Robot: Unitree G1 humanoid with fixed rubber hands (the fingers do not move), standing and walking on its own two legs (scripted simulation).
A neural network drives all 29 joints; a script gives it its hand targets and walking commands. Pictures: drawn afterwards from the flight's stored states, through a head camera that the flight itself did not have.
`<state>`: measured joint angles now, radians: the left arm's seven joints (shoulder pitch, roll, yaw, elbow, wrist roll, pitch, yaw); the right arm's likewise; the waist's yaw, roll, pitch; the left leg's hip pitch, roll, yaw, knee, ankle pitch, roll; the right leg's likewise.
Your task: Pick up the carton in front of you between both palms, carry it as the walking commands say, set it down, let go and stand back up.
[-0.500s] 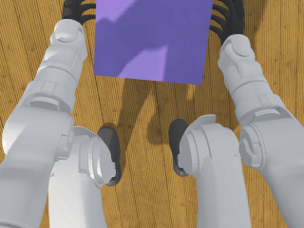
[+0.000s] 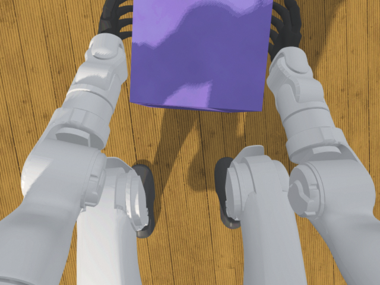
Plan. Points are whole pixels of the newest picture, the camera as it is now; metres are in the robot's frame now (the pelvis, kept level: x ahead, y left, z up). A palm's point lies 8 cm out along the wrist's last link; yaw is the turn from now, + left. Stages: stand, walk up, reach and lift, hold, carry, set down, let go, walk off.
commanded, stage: reach and lift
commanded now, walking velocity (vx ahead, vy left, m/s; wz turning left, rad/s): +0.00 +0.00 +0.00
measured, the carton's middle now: (195, 60) +0.50 -0.03 -0.22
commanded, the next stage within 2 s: none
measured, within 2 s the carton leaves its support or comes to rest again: neither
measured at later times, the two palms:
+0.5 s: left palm (65, 4) +0.49 +0.11 +0.05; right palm out of the picture +0.46 -0.19 +0.06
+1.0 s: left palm out of the picture +0.45 +0.12 +0.20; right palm out of the picture +0.44 -0.17 +0.21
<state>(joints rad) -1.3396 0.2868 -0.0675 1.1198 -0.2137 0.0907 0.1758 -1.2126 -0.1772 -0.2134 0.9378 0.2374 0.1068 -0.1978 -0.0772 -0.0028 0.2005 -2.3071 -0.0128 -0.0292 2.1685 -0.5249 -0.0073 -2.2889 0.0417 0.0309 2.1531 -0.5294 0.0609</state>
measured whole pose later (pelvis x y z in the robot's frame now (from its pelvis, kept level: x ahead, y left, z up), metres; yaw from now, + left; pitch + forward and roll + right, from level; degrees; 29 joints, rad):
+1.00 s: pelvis +0.06 +0.00 +0.25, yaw +0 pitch +32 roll +0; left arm -0.60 -0.09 0.31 0.64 0.17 0.31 0.08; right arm -0.58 0.09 -0.40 0.59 -0.14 0.31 -0.04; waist -0.05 0.01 -0.27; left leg -1.44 -0.04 -0.04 1.37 -0.50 -0.01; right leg -1.44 0.04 0.06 1.36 -0.49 0.03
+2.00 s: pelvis +0.09 +0.00 +0.40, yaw -1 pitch -5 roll +0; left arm -0.37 -0.18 0.35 0.44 0.33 0.61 0.00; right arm -0.40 0.17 -0.37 0.46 -0.34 0.58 0.03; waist -0.01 0.01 0.01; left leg -0.17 -0.02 -0.04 0.48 -0.22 0.00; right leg -0.18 0.02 0.08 0.48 -0.21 0.01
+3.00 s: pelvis +0.10 +0.00 +0.41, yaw +0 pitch -8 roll +0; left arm -0.25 -0.15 0.20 0.23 0.28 0.78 -0.01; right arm -0.27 0.15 -0.23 0.22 -0.28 0.75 0.02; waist -0.01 0.01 0.01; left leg -0.02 -0.02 -0.06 0.35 -0.19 0.00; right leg -0.01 0.02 0.07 0.33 -0.17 0.01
